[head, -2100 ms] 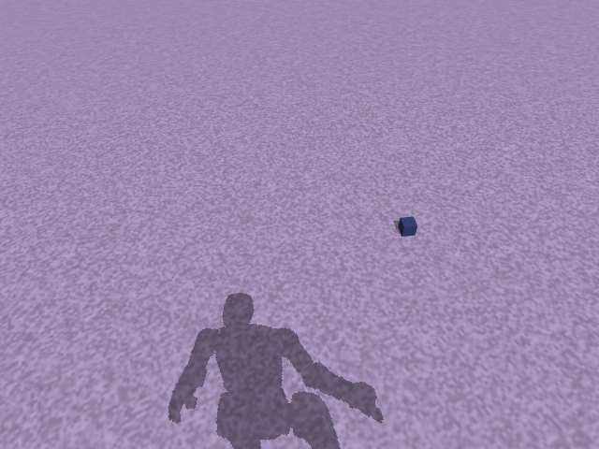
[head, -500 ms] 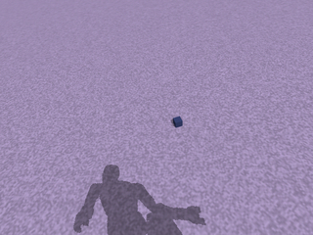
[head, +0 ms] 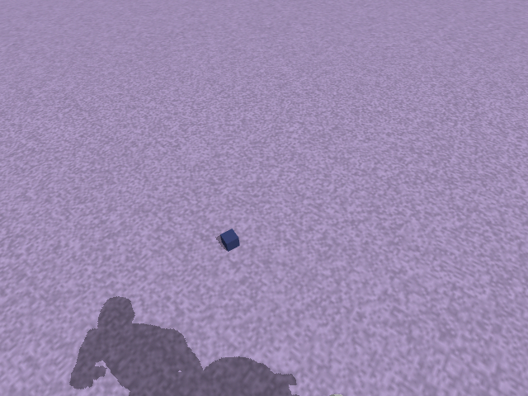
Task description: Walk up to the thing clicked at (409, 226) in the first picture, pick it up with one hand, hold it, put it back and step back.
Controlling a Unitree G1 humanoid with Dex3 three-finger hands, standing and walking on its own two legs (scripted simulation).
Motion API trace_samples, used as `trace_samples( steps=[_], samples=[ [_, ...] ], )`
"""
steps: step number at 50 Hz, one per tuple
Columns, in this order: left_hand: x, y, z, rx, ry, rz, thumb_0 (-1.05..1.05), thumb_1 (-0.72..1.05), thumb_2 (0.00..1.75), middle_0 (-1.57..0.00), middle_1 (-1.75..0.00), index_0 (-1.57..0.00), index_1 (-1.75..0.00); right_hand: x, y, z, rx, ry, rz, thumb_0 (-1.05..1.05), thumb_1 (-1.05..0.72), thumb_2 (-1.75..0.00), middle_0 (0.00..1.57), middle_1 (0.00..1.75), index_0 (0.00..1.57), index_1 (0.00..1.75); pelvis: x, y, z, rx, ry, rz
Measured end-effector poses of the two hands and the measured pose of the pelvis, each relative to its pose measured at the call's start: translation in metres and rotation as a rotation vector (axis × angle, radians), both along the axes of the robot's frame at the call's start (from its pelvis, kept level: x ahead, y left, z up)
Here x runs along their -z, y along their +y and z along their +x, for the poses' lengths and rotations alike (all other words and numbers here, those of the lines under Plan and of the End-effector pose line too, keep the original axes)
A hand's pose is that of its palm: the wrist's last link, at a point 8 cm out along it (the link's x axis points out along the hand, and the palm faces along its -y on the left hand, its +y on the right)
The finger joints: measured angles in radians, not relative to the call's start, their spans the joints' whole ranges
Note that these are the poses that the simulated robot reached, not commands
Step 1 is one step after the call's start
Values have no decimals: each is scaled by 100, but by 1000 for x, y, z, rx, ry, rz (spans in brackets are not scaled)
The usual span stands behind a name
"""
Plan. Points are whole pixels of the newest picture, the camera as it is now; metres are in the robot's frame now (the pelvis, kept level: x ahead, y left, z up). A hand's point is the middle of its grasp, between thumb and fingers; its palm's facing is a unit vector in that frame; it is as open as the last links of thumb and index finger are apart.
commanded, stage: walk up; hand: left
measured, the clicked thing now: (230, 240) +0.93 +0.16 -0.74
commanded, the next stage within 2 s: none
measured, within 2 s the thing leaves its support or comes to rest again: neither
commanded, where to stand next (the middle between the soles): +0.56 -0.01 m, yaw -4 degrees
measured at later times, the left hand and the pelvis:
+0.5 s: hand (120, 371) +0.24 +0.27 -0.14, palm faces -0.08 -0.92 -0.37, open 7.4 cm; pelvis +0.21 -0.01 -0.01, yaw -3 degrees
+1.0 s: hand (155, 243) +0.49 +0.25 -0.13, palm faces -0.10 -0.89 -0.44, open 7.4 cm; pelvis +0.39 -0.03 -0.01, yaw -4 degrees
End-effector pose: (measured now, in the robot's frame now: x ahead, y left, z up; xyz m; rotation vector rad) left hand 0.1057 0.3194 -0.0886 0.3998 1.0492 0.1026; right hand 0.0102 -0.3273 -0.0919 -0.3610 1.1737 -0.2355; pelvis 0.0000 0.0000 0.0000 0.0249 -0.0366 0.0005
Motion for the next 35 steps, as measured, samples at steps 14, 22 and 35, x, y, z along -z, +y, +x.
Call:
trace_samples(
  steps=[14,22,35],
  samples=[
    [-16,-44,107,-15,-41,39,0,91,89,-21,-30,-20,-30,29,-25,141,4,-22,77,1,-90,-90,20,30,20,30,2,-33,118,54,-17,-18],
    [2,-22,120,-64,69,23,0,90,89,-21,-30,-20,-30,14,-12,226,-41,-31,58,1,-90,-90,20,30,20,30,2,-20,183,58,-1,-45],
    [24,10,236,-23,123,-2,1,91,89,-20,-30,-20,-30,-12,19,320,9,-116,0,1,-90,-90,20,30,21,30,1,9,285,82,-14,-26]
  ],
)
